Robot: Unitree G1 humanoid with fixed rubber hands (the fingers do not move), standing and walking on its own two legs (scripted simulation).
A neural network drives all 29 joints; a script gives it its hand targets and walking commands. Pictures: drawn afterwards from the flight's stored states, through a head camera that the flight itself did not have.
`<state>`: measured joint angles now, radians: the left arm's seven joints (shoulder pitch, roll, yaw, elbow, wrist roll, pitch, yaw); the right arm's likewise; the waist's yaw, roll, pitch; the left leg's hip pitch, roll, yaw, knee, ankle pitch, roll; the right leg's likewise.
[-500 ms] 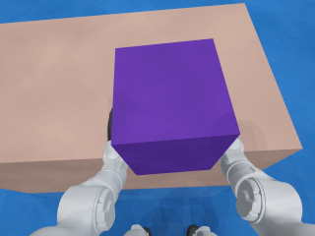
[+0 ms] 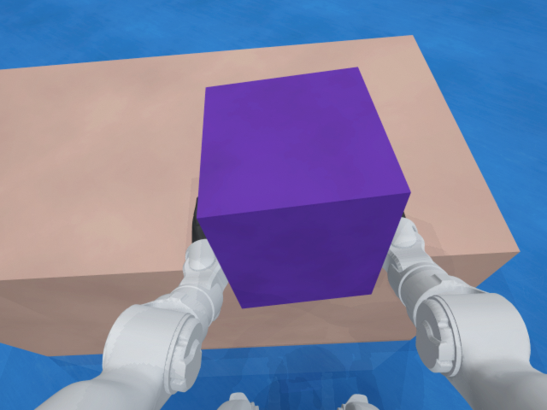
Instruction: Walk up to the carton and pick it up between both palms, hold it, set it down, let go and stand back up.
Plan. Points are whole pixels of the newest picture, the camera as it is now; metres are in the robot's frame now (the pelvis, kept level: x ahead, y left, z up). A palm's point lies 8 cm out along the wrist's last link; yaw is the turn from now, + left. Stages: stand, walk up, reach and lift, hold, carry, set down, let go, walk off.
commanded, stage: reach and lift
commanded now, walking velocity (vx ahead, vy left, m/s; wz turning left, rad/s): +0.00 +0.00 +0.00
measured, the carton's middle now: (294, 198) +0.41 +0.00 +0.07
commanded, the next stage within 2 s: none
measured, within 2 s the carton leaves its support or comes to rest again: neither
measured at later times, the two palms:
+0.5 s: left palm (201, 231) +0.39 +0.15 +0.01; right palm (385, 210) +0.42 -0.14 +0.02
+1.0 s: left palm (177, 172) +0.41 +0.16 +0.13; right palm (403, 139) +0.44 -0.13 +0.15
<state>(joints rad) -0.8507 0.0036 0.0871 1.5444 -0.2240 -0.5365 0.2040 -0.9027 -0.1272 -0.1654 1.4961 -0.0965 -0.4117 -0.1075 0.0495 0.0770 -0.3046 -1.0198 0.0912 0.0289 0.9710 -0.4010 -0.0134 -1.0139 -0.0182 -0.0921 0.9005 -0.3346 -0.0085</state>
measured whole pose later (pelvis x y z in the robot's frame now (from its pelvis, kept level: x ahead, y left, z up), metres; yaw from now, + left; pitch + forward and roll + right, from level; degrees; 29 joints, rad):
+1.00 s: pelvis +0.00 +0.01 +0.03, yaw +1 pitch +15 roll -3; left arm -0.94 0.05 0.02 1.32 -0.24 -0.10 0.25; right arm -1.01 -0.18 -0.03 1.34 0.13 -0.03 -0.10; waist 0.04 0.07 -0.30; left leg -0.75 0.08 0.02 0.85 -0.37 -0.01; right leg -0.72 -0.02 -0.10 0.75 -0.29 0.00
